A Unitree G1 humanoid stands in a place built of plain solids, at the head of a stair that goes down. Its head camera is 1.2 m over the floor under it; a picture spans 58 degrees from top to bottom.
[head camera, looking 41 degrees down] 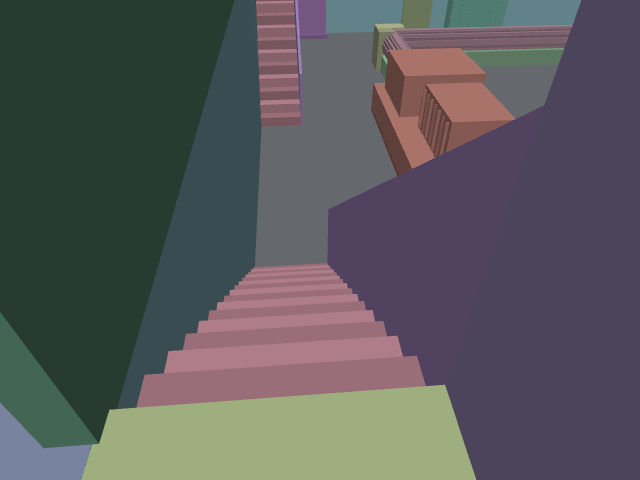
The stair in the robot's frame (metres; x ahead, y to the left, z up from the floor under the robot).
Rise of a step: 0.19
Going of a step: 0.23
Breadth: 1.00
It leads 5 degrees to the left of straight ahead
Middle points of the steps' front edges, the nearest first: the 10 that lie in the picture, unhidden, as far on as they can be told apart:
0.67 0.12 0.00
0.90 0.13 -0.19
1.13 0.15 -0.38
1.37 0.17 -0.57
1.60 0.19 -0.76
1.83 0.21 -0.96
2.07 0.23 -1.15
2.30 0.25 -1.34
2.53 0.27 -1.53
2.77 0.28 -1.72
